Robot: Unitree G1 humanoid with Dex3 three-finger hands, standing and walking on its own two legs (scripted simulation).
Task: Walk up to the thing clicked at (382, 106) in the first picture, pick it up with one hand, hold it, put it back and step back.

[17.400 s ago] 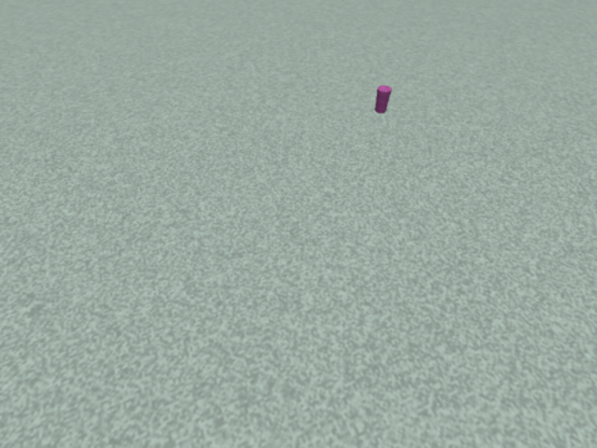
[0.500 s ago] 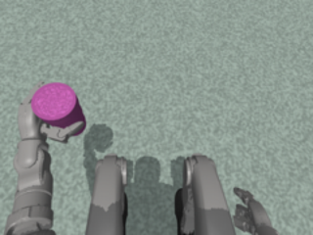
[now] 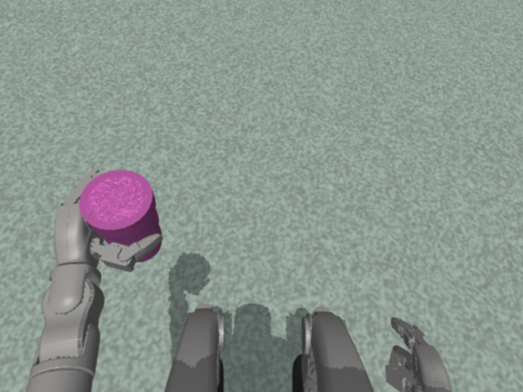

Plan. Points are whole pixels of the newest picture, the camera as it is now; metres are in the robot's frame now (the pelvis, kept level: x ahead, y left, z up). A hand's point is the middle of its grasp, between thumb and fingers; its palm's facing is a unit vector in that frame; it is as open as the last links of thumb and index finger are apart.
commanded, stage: lift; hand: left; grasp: from the side
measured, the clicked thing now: (130, 223) +0.36 +0.21 +0.01
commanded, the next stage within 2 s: hold in 1.20 s
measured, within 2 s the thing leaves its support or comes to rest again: neither
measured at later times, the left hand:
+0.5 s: hand (107, 187) +0.35 +0.20 +0.12, palm faces +0.16 -0.99 -0.03, open 10.7 cm
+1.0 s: hand (107, 163) +0.36 +0.18 +0.17, palm faces +0.16 -0.99 -0.02, open 10.7 cm
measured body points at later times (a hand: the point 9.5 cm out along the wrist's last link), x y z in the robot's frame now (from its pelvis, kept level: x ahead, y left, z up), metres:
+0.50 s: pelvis +0.02 +0.00 +0.09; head +0.11 +0.02 +0.54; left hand +0.34 +0.25 +0.13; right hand +0.17 -0.23 -0.01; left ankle +0.06 +0.12 -0.54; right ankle +0.06 -0.14 -0.54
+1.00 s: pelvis +0.03 +0.00 +0.13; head +0.09 +0.01 +0.58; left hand +0.34 +0.24 +0.17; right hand +0.17 -0.24 +0.03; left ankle +0.06 +0.12 -0.54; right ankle +0.06 -0.14 -0.54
